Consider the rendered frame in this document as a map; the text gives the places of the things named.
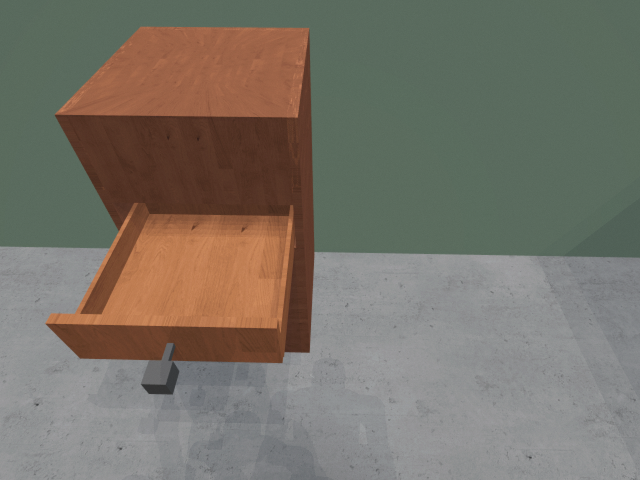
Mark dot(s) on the cabinet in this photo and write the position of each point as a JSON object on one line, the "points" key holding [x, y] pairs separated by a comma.
{"points": [[205, 115]]}

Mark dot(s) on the drawer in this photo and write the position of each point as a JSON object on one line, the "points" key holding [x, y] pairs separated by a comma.
{"points": [[214, 279]]}

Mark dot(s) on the handle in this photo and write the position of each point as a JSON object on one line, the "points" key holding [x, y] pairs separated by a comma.
{"points": [[160, 377]]}

